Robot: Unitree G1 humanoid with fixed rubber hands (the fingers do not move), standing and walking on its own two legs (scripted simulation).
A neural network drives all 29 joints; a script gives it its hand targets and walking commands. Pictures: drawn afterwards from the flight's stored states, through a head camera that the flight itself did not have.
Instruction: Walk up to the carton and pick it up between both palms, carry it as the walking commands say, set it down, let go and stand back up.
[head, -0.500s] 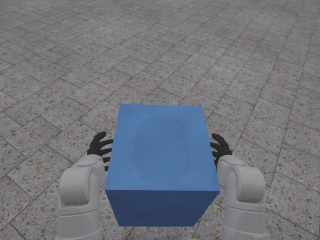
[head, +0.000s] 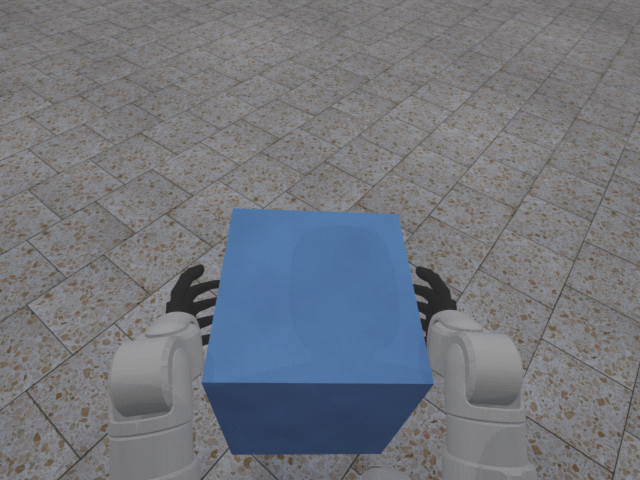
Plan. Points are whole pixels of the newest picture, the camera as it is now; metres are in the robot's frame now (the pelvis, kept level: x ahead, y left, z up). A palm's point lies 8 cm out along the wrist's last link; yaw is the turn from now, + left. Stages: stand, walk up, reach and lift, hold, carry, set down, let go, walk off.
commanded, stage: carry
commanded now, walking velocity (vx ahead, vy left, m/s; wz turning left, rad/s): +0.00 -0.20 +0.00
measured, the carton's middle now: (311, 339) +0.28 +0.01 +0.02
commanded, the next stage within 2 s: none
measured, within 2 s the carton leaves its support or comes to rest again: neither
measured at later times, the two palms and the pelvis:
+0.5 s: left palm (305, 388) +0.21 +0.02 +0.06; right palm (578, 419) +0.18 -0.27 +0.05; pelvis -0.07 -0.10 -0.02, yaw +0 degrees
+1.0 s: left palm (384, 466) +0.13 -0.05 +0.08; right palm out of the picture +0.13 -0.34 +0.07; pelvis -0.14 -0.20 +0.00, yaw +2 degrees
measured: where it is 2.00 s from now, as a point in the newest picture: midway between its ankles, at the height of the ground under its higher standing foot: outside the picture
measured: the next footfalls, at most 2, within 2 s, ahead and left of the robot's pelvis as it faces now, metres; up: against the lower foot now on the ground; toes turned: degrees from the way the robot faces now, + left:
right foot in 0.06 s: +0.09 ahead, -0.16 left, +0.00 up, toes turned -7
left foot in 0.58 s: -0.04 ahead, +0.00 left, +0.00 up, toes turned +9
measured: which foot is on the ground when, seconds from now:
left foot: down 0.00-0.38, up 0.40-0.56, down 0.58-0.86, up 0.88-1.00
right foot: up 0.00-0.04, down 0.06-0.60, up 0.62-0.78, down 0.80-1.00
